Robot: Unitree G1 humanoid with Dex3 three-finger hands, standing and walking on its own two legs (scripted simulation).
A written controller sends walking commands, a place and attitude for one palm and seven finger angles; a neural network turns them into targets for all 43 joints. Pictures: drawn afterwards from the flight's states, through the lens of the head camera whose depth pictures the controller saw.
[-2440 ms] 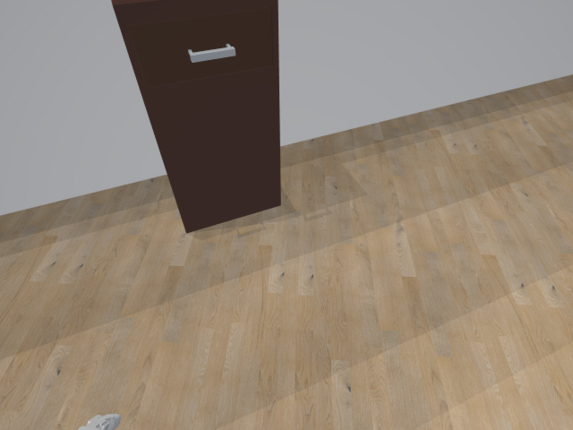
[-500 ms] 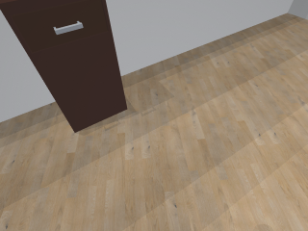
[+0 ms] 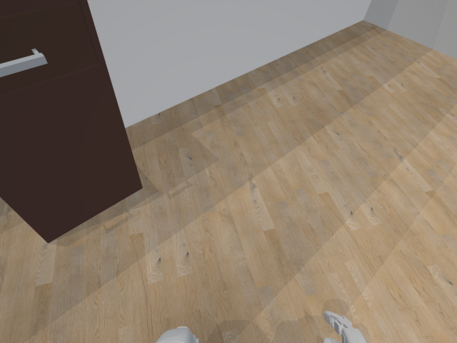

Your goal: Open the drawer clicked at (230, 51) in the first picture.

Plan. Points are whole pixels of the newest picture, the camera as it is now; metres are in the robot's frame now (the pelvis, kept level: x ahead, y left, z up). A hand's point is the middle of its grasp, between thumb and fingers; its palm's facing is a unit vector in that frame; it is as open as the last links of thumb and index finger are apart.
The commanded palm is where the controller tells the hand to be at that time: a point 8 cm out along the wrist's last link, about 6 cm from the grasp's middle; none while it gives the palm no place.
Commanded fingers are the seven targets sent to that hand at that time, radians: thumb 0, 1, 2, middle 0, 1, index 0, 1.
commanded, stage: walk to a spot facing it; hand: left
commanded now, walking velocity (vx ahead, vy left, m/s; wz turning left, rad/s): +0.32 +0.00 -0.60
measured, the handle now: (13, 62) +0.67 +0.65 +0.06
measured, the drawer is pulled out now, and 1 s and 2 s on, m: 0.00 0.00 0.00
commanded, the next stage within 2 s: turn to face it in 0.66 s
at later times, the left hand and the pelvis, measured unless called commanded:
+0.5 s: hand (192, 231) +0.37 +0.13 -0.14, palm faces -0.36 -0.92 -0.15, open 7.4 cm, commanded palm none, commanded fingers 0.00 0.90 0.90 -0.20 -0.30 -0.20 -0.30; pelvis +0.18 +0.01 +0.01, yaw -18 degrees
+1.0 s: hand (187, 204) +0.45 +0.15 -0.16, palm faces -0.33 -0.92 -0.19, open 7.4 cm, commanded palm none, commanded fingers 0.00 0.90 0.90 -0.20 -0.30 -0.20 -0.30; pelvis +0.30 +0.01 +0.01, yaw -24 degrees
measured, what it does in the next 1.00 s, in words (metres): walks ahead, turning right: right foot, then left foot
